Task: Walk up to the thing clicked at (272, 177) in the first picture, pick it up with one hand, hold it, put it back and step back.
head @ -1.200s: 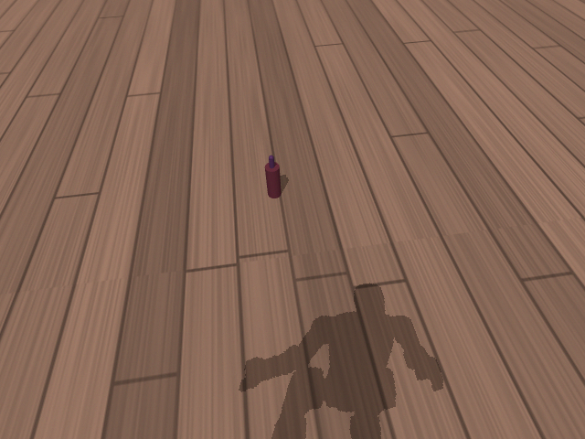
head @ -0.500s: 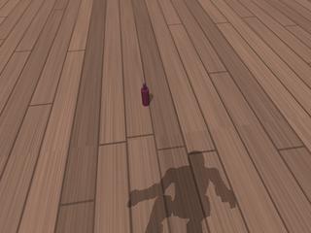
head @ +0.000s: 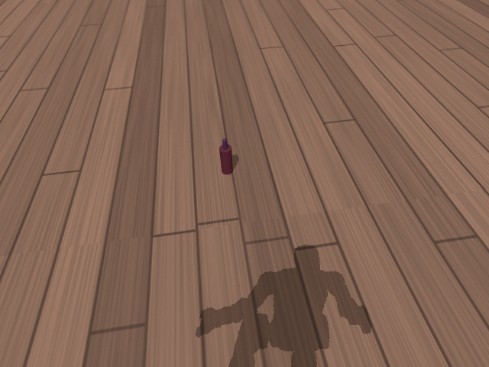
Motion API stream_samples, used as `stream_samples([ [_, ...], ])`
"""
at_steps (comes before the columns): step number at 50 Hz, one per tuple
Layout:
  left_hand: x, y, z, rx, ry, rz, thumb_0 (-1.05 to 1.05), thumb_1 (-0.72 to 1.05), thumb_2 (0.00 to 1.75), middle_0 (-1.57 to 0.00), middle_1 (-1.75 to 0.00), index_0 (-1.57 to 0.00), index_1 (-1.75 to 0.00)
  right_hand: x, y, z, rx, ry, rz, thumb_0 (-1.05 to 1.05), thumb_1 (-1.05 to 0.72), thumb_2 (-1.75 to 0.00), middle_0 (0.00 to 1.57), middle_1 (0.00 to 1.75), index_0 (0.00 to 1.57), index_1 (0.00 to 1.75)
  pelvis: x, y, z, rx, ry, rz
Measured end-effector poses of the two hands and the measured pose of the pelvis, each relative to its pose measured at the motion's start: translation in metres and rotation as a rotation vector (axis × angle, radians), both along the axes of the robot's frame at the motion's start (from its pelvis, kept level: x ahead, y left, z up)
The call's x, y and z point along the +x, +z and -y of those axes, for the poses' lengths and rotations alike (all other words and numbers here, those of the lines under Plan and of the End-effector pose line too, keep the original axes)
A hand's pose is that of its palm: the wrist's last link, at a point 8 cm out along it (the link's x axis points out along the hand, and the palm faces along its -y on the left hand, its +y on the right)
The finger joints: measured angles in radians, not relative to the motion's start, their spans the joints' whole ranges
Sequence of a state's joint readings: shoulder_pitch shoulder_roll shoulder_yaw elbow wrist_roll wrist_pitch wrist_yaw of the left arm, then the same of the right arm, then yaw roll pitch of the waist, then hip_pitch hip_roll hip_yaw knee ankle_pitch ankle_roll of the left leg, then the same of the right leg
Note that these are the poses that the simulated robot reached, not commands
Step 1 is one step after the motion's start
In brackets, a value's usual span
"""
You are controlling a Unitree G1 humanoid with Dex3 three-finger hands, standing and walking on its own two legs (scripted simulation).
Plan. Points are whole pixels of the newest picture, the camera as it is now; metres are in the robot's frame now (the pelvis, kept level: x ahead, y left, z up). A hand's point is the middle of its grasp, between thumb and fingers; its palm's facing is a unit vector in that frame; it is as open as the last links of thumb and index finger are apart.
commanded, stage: walk up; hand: left
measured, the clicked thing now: (226, 155) +1.23 +0.15 -0.66
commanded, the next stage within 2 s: none
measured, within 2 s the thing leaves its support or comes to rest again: neither
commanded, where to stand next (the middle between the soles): +0.88 -0.04 m, yaw -2 degrees
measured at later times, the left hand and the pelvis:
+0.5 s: hand (158, 347) +0.17 +0.19 -0.13, palm faces +0.02 -0.92 -0.40, open 7.4 cm; pelvis +0.15 -0.09 +0.00, yaw -1 degrees
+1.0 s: hand (171, 223) +0.45 +0.21 -0.15, palm faces -0.04 -0.93 -0.35, open 7.4 cm; pelvis +0.39 -0.06 -0.01, yaw -1 degrees
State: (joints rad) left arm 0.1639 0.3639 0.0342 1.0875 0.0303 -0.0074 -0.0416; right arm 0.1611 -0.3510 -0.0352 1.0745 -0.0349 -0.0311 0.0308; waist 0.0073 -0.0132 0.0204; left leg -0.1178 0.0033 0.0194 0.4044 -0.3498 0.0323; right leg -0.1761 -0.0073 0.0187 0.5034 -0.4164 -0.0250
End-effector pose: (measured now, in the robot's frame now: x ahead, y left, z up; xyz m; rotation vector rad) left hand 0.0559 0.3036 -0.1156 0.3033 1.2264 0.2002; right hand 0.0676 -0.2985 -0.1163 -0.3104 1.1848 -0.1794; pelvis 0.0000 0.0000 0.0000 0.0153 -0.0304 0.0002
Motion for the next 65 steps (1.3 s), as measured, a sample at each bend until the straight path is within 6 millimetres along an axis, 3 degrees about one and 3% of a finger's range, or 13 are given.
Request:
stream_samples([
  [4,0.015,0.005,-0.005,0.035,-0.033,-0.014,0.00,0.91,0.90,-0.20,-0.30,-0.20,-0.30,-0.011,0.001,0.023,-0.018,-0.041,0.011,0.00,-0.90,-0.90,0.21,0.30,0.21,0.30,0.011,-0.003,0.011,0.004,-0.014,-0.001],
  [8,0.046,0.013,0.004,0.061,-0.068,0.010,0.01,0.91,0.90,-0.20,-0.30,-0.20,-0.30,-0.023,-0.002,0.055,-0.034,-0.076,-0.052,0.00,-0.90,-0.90,0.21,0.30,0.21,0.30,0.029,-0.006,0.032,0.021,-0.027,0.010],
  [12,0.079,0.016,0.023,0.102,-0.086,0.056,0.00,0.91,0.90,-0.20,-0.30,-0.20,-0.30,-0.011,-0.020,0.094,-0.042,-0.095,-0.090,0.00,-0.90,-0.90,0.21,0.30,0.20,0.30,0.057,-0.020,0.057,0.013,-0.037,0.030],
  [16,0.090,0.018,0.044,0.117,-0.045,0.103,0.00,0.91,0.90,-0.20,-0.30,-0.20,-0.30,0.030,-0.028,0.110,-0.035,-0.069,-0.088,0.01,-0.90,-0.90,0.20,0.30,0.20,0.30,0.082,-0.023,0.075,-0.009,-0.019,0.045],
  [22,0.097,0.026,0.069,0.081,0.002,0.057,0.00,0.90,0.89,-0.20,-0.30,-0.20,-0.30,0.113,-0.009,0.110,0.010,-0.008,0.030,0.01,-0.91,-0.90,0.20,0.30,0.20,0.30,0.124,-0.005,0.086,-0.014,-0.024,0.044],
  [26,0.115,0.022,0.074,0.064,0.021,0.037,0.00,0.90,0.89,-0.21,-0.30,-0.21,-0.30,0.156,-0.001,0.108,0.015,0.025,0.041,0.00,-0.91,-0.90,0.20,0.30,0.20,0.30,0.157,-0.003,0.088,-0.024,-0.010,0.033],
  [30,0.144,0.014,0.072,0.049,0.033,0.027,0.00,0.90,0.89,-0.21,-0.30,-0.21,-0.31,0.201,0.001,0.104,0.001,0.062,0.014,0.00,-0.91,-0.90,0.20,0.30,0.20,0.30,0.194,-0.006,0.085,-0.038,0.006,0.022],
  [34,0.178,-0.003,0.060,0.036,0.044,0.004,0.00,0.90,0.89,-0.21,-0.30,-0.21,-0.31,0.259,0.001,0.092,-0.019,0.098,0.019,0.00,-0.90,-0.90,0.20,0.30,0.20,0.30,0.237,-0.016,0.075,-0.050,0.021,0.012],
  [40,0.244,-0.025,0.044,0.018,0.035,-0.047,0.00,0.90,0.90,-0.20,-0.30,-0.20,-0.30,0.348,0.006,0.063,-0.042,0.118,0.142,0.00,-0.90,-0.90,0.20,0.30,0.20,0.30,0.298,-0.026,0.055,-0.020,0.011,0.011],
  [48,0.364,-0.001,0.043,0.010,-0.049,0.078,0.00,0.91,0.90,-0.20,-0.30,-0.20,-0.30,0.382,0.022,0.060,-0.033,0.041,0.155,0.00,-0.90,-0.90,0.21,0.30,0.20,0.30,0.370,-0.009,0.056,-0.008,-0.003,0.032],
  [56,0.462,0.014,0.061,0.063,-0.112,0.117,0.00,0.91,0.90,-0.20,-0.30,-0.20,-0.30,0.415,-0.005,0.099,-0.012,-0.005,0.087,0.00,-0.90,-0.90,0.21,0.30,0.21,0.30,0.442,-0.019,0.079,0.020,-0.024,0.029],
  [60,0.493,0.012,0.073,0.114,-0.089,0.151,0.00,0.91,0.90,-0.20,-0.30,-0.20,-0.30,0.449,-0.031,0.119,-0.003,-0.009,0.046,0.00,-0.90,-0.90,0.21,0.30,0.20,0.30,0.479,-0.034,0.097,-0.009,-0.018,0.032],
  [65,0.504,0.026,0.088,0.106,-0.048,0.139,0.00,0.91,0.89,-0.20,-0.30,-0.20,-0.30,0.500,-0.027,0.119,0.021,0.028,0.032,0.01,-0.91,-0.90,0.20,0.30,0.20,0.30,0.510,-0.020,0.101,0.006,-0.016,0.037],
])
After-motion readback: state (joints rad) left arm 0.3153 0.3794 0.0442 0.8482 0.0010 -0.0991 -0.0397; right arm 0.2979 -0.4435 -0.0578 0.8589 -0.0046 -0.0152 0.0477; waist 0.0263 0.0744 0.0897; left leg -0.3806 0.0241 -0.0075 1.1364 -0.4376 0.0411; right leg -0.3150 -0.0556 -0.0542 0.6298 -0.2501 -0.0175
